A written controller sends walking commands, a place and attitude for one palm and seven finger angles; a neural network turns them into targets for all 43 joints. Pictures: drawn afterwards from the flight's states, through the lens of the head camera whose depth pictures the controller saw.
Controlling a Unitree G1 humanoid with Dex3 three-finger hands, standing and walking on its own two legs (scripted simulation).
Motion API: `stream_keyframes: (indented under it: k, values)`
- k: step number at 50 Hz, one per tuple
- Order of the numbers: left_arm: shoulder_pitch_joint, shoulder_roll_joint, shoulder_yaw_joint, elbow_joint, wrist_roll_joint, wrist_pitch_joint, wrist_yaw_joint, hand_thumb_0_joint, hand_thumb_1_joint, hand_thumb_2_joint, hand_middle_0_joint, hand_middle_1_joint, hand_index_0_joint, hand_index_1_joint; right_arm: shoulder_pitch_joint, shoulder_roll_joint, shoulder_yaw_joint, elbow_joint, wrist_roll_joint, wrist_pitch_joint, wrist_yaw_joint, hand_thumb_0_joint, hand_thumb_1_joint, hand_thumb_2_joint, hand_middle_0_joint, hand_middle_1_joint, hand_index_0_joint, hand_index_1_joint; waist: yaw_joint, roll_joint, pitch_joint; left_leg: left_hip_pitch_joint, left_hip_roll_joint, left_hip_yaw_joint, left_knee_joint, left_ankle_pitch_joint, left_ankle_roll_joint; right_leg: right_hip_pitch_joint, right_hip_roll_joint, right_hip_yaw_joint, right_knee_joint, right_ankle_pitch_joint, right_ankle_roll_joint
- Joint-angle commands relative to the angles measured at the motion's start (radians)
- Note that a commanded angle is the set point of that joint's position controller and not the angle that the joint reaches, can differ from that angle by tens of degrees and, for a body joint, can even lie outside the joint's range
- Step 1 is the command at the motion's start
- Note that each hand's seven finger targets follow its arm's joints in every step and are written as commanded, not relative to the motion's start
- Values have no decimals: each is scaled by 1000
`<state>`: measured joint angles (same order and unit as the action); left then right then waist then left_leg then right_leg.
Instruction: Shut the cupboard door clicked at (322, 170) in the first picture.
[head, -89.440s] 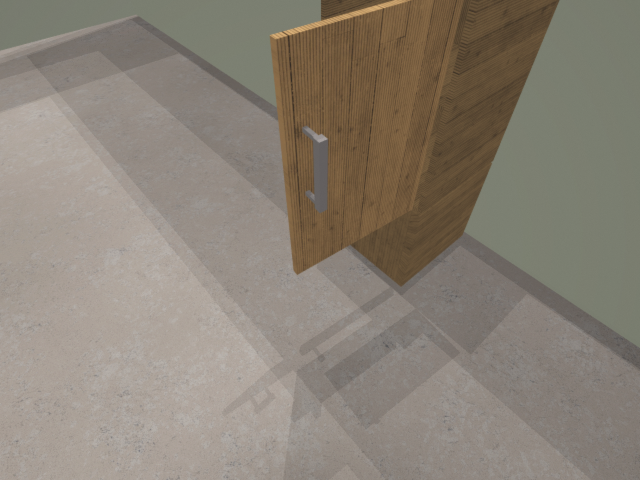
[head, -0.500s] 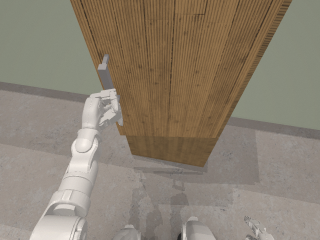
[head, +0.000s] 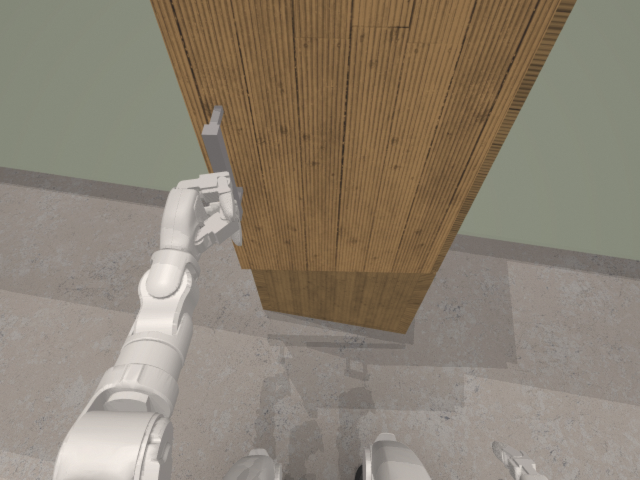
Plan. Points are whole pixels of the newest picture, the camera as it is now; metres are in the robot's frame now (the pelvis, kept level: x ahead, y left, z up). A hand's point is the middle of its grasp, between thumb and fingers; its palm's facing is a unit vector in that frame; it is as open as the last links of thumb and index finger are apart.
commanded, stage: push the door shut along its arc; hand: left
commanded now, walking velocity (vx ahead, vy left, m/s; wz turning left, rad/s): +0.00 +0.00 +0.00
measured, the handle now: (227, 168) +0.52 +0.13 +0.06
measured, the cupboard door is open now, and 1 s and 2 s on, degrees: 9 0 0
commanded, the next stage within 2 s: pull the fist back off the door in 0.94 s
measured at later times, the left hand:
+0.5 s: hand (241, 184) +0.48 +0.10 +0.07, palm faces -0.19 -0.98 -0.04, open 3.1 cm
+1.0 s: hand (253, 173) +0.50 +0.09 +0.07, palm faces -0.28 -0.96 -0.05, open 3.2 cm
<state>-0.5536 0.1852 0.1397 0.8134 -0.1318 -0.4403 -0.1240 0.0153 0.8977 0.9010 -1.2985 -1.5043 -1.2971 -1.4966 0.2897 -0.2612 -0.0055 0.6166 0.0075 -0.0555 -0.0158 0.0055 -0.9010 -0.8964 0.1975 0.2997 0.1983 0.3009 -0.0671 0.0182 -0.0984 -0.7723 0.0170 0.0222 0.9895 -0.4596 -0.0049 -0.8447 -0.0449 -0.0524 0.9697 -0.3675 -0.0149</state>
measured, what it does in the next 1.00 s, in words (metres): stands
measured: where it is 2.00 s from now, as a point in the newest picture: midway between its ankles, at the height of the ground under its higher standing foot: outside the picture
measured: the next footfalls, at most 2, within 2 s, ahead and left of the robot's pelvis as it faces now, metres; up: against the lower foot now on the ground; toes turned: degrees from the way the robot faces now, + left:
none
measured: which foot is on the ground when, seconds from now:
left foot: down 0.00-1.00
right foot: down 0.00-1.00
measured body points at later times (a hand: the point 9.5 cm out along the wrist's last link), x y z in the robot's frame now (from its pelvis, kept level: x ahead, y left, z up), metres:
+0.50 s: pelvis -0.01 +0.01 -0.01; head +0.10 +0.01 +0.42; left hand +0.48 +0.16 +0.08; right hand +0.03 -0.26 -0.13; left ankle +0.01 +0.12 -0.68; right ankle +0.06 -0.11 -0.68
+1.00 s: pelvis -0.03 +0.01 -0.03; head +0.11 +0.02 +0.39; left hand +0.51 +0.14 +0.07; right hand -0.01 -0.26 -0.14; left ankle +0.01 +0.12 -0.68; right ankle +0.06 -0.11 -0.68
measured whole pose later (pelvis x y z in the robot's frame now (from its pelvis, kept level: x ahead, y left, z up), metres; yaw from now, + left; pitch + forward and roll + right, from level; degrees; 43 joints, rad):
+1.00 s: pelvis -0.03 +0.01 -0.03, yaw +1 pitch +22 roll -2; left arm -1.13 0.40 0.15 1.26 -0.11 -0.36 -0.28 0.02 0.90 0.90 -1.34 -1.50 -1.35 -1.50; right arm 0.36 -0.27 0.03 0.67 -0.01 -0.09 -0.02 0.00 -0.90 -0.90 0.20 0.30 0.20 0.30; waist -0.19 0.02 -0.09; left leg -1.08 0.01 -0.03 1.17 -0.47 0.00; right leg -1.11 -0.05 -0.10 1.09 -0.36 -0.01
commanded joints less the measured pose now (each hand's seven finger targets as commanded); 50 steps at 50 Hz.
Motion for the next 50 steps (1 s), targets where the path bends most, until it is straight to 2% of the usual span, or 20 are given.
stream_keyframes:
  k: [1,3,5,7,8,9,10,13,17,19,21,24,27,31,33,34,38,42,48,50]
  values:
    - [-445,147,34,-157,-11,-37,4,0,900,900,-1300,-1500,-1300,-1500,63,-131,-45,-100,3,-25,-11,0,-900,-900,200,300,200,300,-31,-50,-346,68,-31,-21,-157,124,19,281,31,39,-130,143,-1]
    - [-523,194,64,-158,-15,-54,5,0,900,900,-1300,-1500,-1300,-1500,68,-136,-41,-99,2,-26,-21,0,-900,-900,200,300,200,300,-42,-76,-349,55,-31,-28,-150,116,23,282,34,42,-124,134,-1]
    - [-623,183,46,-142,-10,-77,2,0,900,900,-1300,-1500,-1300,-1500,61,-130,-37,-85,-1,-30,-21,0,-900,-900,200,300,200,300,-58,-46,-359,59,-31,-32,-141,97,22,254,31,44,-113,120,0]
    - [-631,183,47,-114,-5,-94,-6,0,900,900,-1300,-1500,-1300,-1500,67,-131,-37,-81,-5,-33,-19,0,-900,-900,200,300,200,300,-54,-16,-389,74,-32,-34,-131,121,19,242,34,41,-95,141,-5]
    - [-632,211,66,-104,-1,-101,-13,0,900,900,-1300,-1500,-1300,-1500,80,-139,-40,-79,-7,-36,-19,0,-900,-900,200,300,200,300,-49,-3,-421,84,-32,-41,-123,150,18,242,36,36,-78,163,-9]
    - [-598,212,70,-43,4,-92,-22,0,900,900,-1300,-1500,-1300,-1500,83,-139,-39,-74,-7,-32,-16,0,-900,-900,200,300,200,300,-44,-1,-421,75,-31,-39,-120,158,14,240,35,37,-73,173,-9]
    - [-630,210,59,-32,7,-87,-31,0,900,900,-1300,-1500,-1300,-1500,93,-141,-38,-66,-8,-30,-15,0,-900,-900,200,300,200,300,-62,-2,-424,77,-28,-41,-113,177,15,223,35,33,-67,192,-8]
    - [-624,208,60,33,8,-56,-61,0,900,900,-1300,-1500,-1300,-1500,121,-150,-43,-74,-6,-21,-9,0,-900,-900,200,300,200,300,-62,-15,-409,70,-28,-47,-112,199,16,205,40,24,-63,199,-12]
    - [-741,166,13,46,-4,-36,-85,0,900,900,-1300,-1500,-1300,-1500,139,-154,-45,-60,-4,-14,-7,0,-900,-900,200,300,200,300,-100,-11,-397,78,-23,-55,-103,174,15,154,41,21,-69,167,-8]
    - [-764,192,32,77,-7,-34,-93,0,900,900,-1300,-1500,-1300,-1500,152,-161,-46,-53,-4,-14,-10,0,-900,-900,200,300,200,300,-111,-31,-399,64,-22,-59,-94,171,20,144,42,23,-68,162,-7]
    - [-822,167,6,93,-4,-30,-99,0,900,900,-1300,-1500,-1300,-1500,164,-162,-45,-44,-7,-14,-8,0,-900,-900,200,300,200,300,-131,-25,-393,54,-23,-64,-89,143,22,115,42,23,-70,133,-5]
    - [-878,204,13,118,12,-37,-110,0,900,900,-1300,-1500,-1300,-1500,182,-170,-46,-30,-11,-17,-8,0,-900,-900,200,300,200,300,-138,29,-414,75,-22,-78,-77,143,20,68,42,19,-55,110,-11]
    - [-932,195,-9,142,13,-29,-124,0,900,900,-1300,-1500,-1300,-1500,192,-174,-43,-22,-13,-19,-5,0,-900,-900,200,300,200,300,-162,24,-422,63,-20,-87,-65,115,23,38,43,19,-54,82,-10]
    - [-1035,254,20,163,16,-12,-129,0,900,900,-1300,-1500,-1300,-1500,212,-184,-40,-13,-16,-24,-11,0,-900,-900,200,300,200,300,-189,42,-444,37,-20,-93,-45,99,29,14,42,22,-44,66,-9]
    - [-1054,262,19,155,22,-15,-132,0,900,900,-1300,-1500,-1300,-1500,229,-185,-38,-19,-20,-30,-9,0,-900,-900,200,300,200,300,-185,85,-485,64,-21,-100,-35,137,29,2,46,17,-26,85,-15]
    - [-1076,259,10,154,28,-13,-134,0,900,900,-1300,-1500,-1300,-1500,228,-185,-38,-11,-22,-30,-6,0,-900,-900,200,300,200,300,-195,100,-499,78,-17,-103,-27,151,27,-14,44,18,-25,93,-12]
    - [-1131,257,4,153,36,-6,-143,0,900,900,-1300,-1500,-1300,-1500,253,-186,-41,-9,-24,-28,-4,0,-900,-900,200,300,200,300,-219,96,-513,86,-14,-106,-5,187,33,-35,48,15,-18,112,-11]
    - [-1190,251,-20,220,46,33,-142,0,900,900,-1300,-1500,-1300,-1500,258,-186,-33,8,-18,-26,-8,0,-900,-900,200,300,200,300,-256,44,-416,-20,-17,-96,-10,46,40,-44,52,23,-46,28,-4]
    - [-1267,266,-35,199,44,41,-163,0,900,900,-1300,-1500,-1300,-1500,259,-190,-26,14,-16,-54,-22,0,-900,-900,200,300,200,300,-277,121,-456,-4,-20,-93,-2,-8,45,-86,54,22,-43,-19,-11]
    - [-1285,235,-64,208,42,51,-172,0,900,900,-1300,-1500,-1300,-1500,250,-191,-22,26,-15,-63,-23,0,-900,-900,200,300,200,300,-285,141,-440,5,-14,-103,-8,-41,41,-128,52,18,-40,-40,-11]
